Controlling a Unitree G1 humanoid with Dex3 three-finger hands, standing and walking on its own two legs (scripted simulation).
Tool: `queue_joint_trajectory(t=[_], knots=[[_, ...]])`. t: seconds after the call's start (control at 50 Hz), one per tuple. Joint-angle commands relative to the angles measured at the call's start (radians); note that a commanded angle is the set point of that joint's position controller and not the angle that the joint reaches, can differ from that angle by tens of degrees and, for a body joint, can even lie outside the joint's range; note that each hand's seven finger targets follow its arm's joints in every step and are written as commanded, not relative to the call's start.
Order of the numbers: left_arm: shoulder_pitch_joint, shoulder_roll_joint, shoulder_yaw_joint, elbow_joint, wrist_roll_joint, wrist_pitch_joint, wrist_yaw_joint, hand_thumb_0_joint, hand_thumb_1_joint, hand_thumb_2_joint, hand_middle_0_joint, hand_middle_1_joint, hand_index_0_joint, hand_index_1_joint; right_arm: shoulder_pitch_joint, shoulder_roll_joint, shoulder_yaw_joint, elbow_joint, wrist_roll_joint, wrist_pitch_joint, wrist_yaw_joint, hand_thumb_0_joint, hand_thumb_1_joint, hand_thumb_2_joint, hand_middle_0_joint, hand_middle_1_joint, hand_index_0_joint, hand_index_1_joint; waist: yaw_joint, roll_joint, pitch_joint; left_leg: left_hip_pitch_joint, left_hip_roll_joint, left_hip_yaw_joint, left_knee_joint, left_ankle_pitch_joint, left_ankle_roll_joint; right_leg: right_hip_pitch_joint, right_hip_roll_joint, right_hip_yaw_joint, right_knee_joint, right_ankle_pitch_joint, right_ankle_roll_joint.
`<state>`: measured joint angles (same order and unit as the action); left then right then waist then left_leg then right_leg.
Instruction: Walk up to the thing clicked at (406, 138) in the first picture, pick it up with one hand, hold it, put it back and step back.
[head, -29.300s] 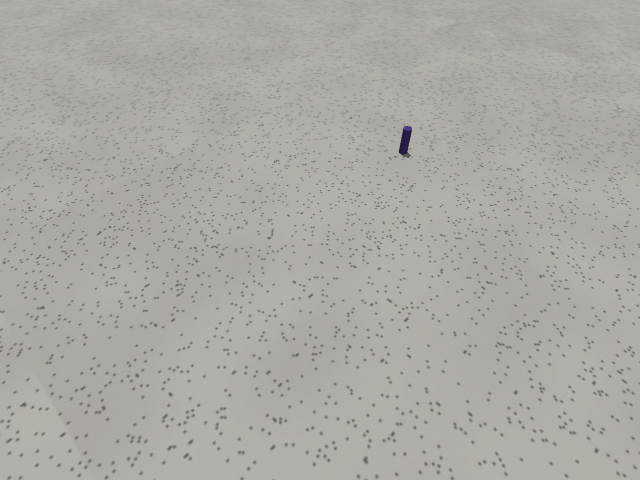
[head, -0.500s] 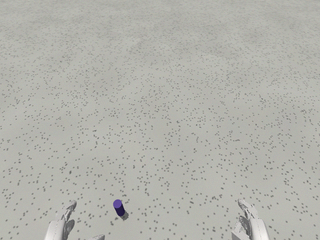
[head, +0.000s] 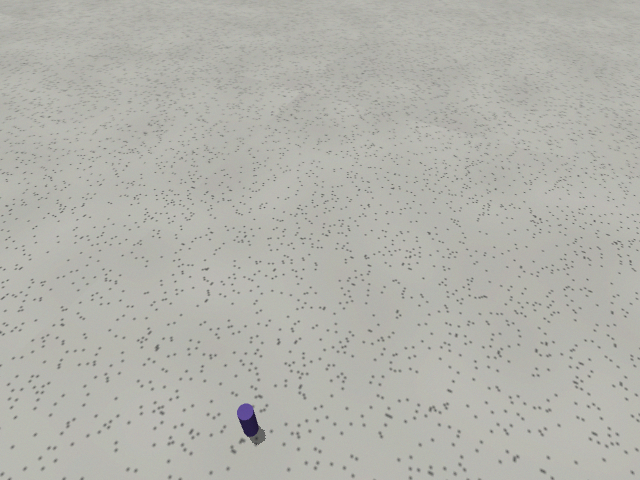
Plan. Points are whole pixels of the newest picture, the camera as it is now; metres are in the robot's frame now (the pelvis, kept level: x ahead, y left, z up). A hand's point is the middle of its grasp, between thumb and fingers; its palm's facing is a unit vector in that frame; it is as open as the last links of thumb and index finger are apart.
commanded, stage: stand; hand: left
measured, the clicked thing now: (248, 420) +0.42 +0.19 -0.70
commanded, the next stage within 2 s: step back in 1.70 s
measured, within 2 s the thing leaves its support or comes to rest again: neither
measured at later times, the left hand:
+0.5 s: hand out of the picture +0.04 +0.25 -0.15, palm faces -0.01 -0.94 -0.35, open 7.4 cm
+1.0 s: hand out of the picture +0.07 +0.24 -0.14, palm faces -0.02 -0.94 -0.34, open 7.4 cm
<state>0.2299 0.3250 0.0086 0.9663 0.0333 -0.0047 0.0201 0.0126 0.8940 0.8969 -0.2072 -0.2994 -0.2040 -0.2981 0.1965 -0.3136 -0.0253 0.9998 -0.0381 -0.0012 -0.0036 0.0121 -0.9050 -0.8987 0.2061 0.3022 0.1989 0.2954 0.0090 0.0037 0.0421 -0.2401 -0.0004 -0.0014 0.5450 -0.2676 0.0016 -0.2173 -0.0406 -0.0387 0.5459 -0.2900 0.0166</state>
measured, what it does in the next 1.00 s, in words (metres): stands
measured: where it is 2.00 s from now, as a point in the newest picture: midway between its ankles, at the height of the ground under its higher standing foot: outside the picture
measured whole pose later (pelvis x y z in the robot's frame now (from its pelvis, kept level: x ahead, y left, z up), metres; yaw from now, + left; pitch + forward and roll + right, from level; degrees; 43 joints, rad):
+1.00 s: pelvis +0.00 -0.01 +0.02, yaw +0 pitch -2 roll +0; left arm 0.11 0.32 0.00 1.17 0.02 -0.02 0.00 0.01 0.90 0.90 -0.21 -0.30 -0.20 -0.30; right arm 0.12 -0.33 0.00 1.16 -0.02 0.00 0.00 0.01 -0.90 -0.90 0.21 0.30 0.20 0.30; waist 0.00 0.02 0.05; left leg -0.13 0.01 0.00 0.32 -0.16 -0.01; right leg -0.11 -0.03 -0.04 0.33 -0.18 0.01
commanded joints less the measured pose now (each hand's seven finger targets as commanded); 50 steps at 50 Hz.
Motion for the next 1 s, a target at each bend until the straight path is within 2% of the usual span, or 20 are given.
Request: queue_joint_trajectory(t=[0.0, 0.16, 0.22, 0.34, 0.4, 0.46, 0.52, 0.56, 0.62, 0.66, 0.7, 0.84, 0.88, 0.9, 0.98], knots=[[-0.062, 0.177, 0.037, -0.012, -0.005, -0.030, 0.016, 0.000, 0.899, 0.900, -0.200, -0.300, -0.200, -0.300, -0.065, -0.181, -0.032, -0.030, 0.007, -0.027, -0.016, 0.000, -0.900, -0.900, 0.200, 0.300, 0.200, 0.300, 0.003, 0.023, -0.048, 0.050, 0.092, -0.108, -0.174, 0.158, 0.030, 0.062, -0.077, 0.085, -0.160, 0.148, -0.039], [-0.097, 0.195, 0.033, 0.090, -0.006, -0.026, 0.012, 0.000, 0.899, 0.900, -0.200, -0.300, -0.200, -0.300, -0.073, -0.188, -0.027, 0.047, 0.011, -0.017, -0.017, 0.000, -0.900, -0.900, 0.200, 0.300, 0.200, 0.300, 0.000, 0.001, 0.001, 0.059, 0.095, -0.111, -0.253, 0.061, 0.018, 0.067, -0.079, 0.085, -0.233, 0.078, -0.028], [-0.099, 0.195, 0.032, 0.111, -0.004, -0.029, 0.013, 0.000, 0.899, 0.900, -0.200, -0.300, -0.200, -0.300, -0.080, -0.188, -0.027, 0.062, 0.014, -0.017, -0.014, 0.000, -0.900, -0.900, 0.200, 0.300, 0.200, 0.300, 0.001, -0.014, -0.012, 0.076, 0.097, -0.112, -0.256, 0.085, 0.018, 0.078, -0.084, 0.087, -0.252, 0.082, -0.028], [-0.117, 0.197, 0.031, 0.133, -0.006, -0.027, 0.009, 0.000, 0.899, 0.900, -0.200, -0.300, -0.200, -0.300, -0.088, -0.193, -0.027, 0.084, 0.013, -0.013, -0.013, 0.000, -0.900, -0.900, 0.200, 0.300, 0.200, 0.300, 0.002, 0.000, 0.009, 0.055, 0.098, -0.110, -0.271, 0.028, 0.015, 0.065, -0.082, 0.089, -0.275, 0.031, -0.024], [-0.130, 0.200, 0.032, 0.137, -0.008, -0.028, 0.008, 0.000, 0.899, 0.900, -0.200, -0.300, -0.200, -0.300, -0.091, -0.189, -0.023, 0.090, 0.013, -0.018, -0.012, 0.000, -0.900, -0.900, 0.200, 0.300, 0.200, 0.300, 0.001, 0.005, -0.017, 0.073, 0.102, -0.105, -0.269, 0.082, 0.014, 0.088, -0.090, 0.097, -0.274, 0.084, -0.027], [-0.127, 0.203, 0.030, 0.145, -0.008, -0.029, 0.007, 0.000, 0.899, 0.900, -0.200, -0.300, -0.200, -0.300, -0.100, -0.194, -0.021, 0.096, 0.016, -0.020, -0.011, 0.000, -0.900, -0.900, 0.200, 0.300, 0.200, 0.300, 0.003, 0.001, -0.012, 0.078, 0.105, -0.107, -0.277, 0.086, 0.012, 0.084, -0.087, 0.091, -0.274, 0.081, -0.024], [-0.137, 0.205, 0.030, 0.149, -0.009, -0.027, 0.007, 0.000, 0.899, 0.900, -0.200, -0.300, -0.200, -0.300, -0.098, -0.198, -0.020, 0.100, 0.016, -0.016, -0.011, 0.000, -0.900, -0.900, 0.200, 0.300, 0.200, 0.300, 0.002, 0.000, -0.002, 0.068, 0.105, -0.104, -0.278, 0.064, 0.014, 0.079, -0.088, 0.095, -0.282, 0.061, -0.024], [-0.132, 0.209, 0.030, 0.151, -0.010, -0.023, 0.004, 0.000, 0.899, 0.900, -0.200, -0.300, -0.200, -0.300, -0.091, -0.202, -0.018, 0.105, 0.015, -0.013, -0.011, 0.000, -0.900, -0.900, 0.200, 0.300, 0.200, 0.300, -0.001, 0.020, 0.014, 0.038, 0.102, -0.107, -0.294, -0.005, 0.011, 0.071, -0.078, 0.090, -0.280, 0.022, -0.024], [-0.128, 0.209, 0.032, 0.155, -0.010, -0.022, 0.002, 0.000, 0.899, 0.900, -0.200, -0.300, -0.200, -0.300, -0.101, -0.207, -0.018, 0.102, 0.015, -0.015, -0.012, 0.000, -0.900, -0.900, 0.200, 0.300, 0.200, 0.300, 0.003, 0.020, -0.009, 0.046, 0.111, -0.112, -0.297, 0.006, 0.014, 0.080, -0.081, 0.089, -0.267, 0.054, -0.028], [-0.127, 0.205, 0.028, 0.156, -0.009, -0.025, 0.002, 0.000, 0.899, 0.900, -0.200, -0.300, -0.200, -0.300, -0.103, -0.208, -0.017, 0.099, 0.020, -0.018, -0.009, 0.000, -0.900, -0.900, 0.200, 0.300, 0.200, 0.300, 0.002, -0.004, -0.017, 0.073, 0.109, -0.108, -0.286, 0.054, 0.015, 0.073, -0.086, 0.094, -0.275, 0.058, -0.027], [-0.141, 0.204, 0.028, 0.151, -0.011, -0.030, 0.003, 0.000, 0.899, 0.900, -0.200, -0.300, -0.200, -0.300, -0.100, -0.206, -0.015, 0.100, 0.018, -0.021, -0.010, 0.000, -0.900, -0.900, 0.200, 0.300, 0.200, 0.300, -0.002, -0.012, -0.044, 0.103, 0.115, -0.100, -0.267, 0.137, 0.017, 0.086, -0.095, 0.098, -0.277, 0.123, -0.029], [-0.145, 0.211, 0.029, 0.154, -0.014, -0.030, 0.002, 0.000, 0.899, 0.900, -0.200, -0.300, -0.200, -0.300, -0.101, -0.212, -0.012, 0.108, 0.019, -0.023, -0.013, 0.000, -0.900, -0.900, 0.200, 0.300, 0.200, 0.300, -0.003, -0.012, -0.050, 0.114, 0.119, -0.091, -0.272, 0.185, 0.016, 0.110, -0.097, 0.096, -0.280, 0.191, -0.025], [-0.148, 0.205, 0.030, 0.155, -0.016, -0.029, 0.004, 0.000, 0.899, 0.900, -0.200, -0.300, -0.200, -0.300, -0.109, -0.217, -0.014, 0.107, 0.021, -0.022, -0.014, 0.000, -0.900, -0.900, 0.200, 0.300, 0.200, 0.300, -0.003, -0.005, -0.047, 0.114, 0.119, -0.094, -0.272, 0.187, 0.015, 0.113, -0.096, 0.092, -0.281, 0.183, -0.023], [-0.151, 0.204, 0.029, 0.157, -0.016, -0.028, 0.002, 0.000, 0.899, 0.900, -0.200, -0.300, -0.200, -0.300, -0.097, -0.214, -0.011, 0.111, 0.020, -0.022, -0.013, 0.000, -0.900, -0.900, 0.200, 0.300, 0.200, 0.300, -0.010, -0.001, -0.036, 0.100, 0.116, -0.088, -0.277, 0.156, 0.013, 0.111, -0.097, 0.096, -0.285, 0.175, -0.022], [-0.147, 0.204, 0.031, 0.156, -0.017, -0.028, 0.000, 0.000, 0.899, 0.900, -0.200, -0.300, -0.200, -0.300, -0.115, -0.215, -0.010, 0.107, 0.021, -0.025, -0.013, 0.000, -0.900, -0.900, 0.200, 0.300, 0.200, 0.300, -0.002, 0.006, -0.047, 0.116, 0.121, -0.092, -0.282, 0.193, 0.011, 0.116, -0.097, 0.092, -0.280, 0.203, -0.023]])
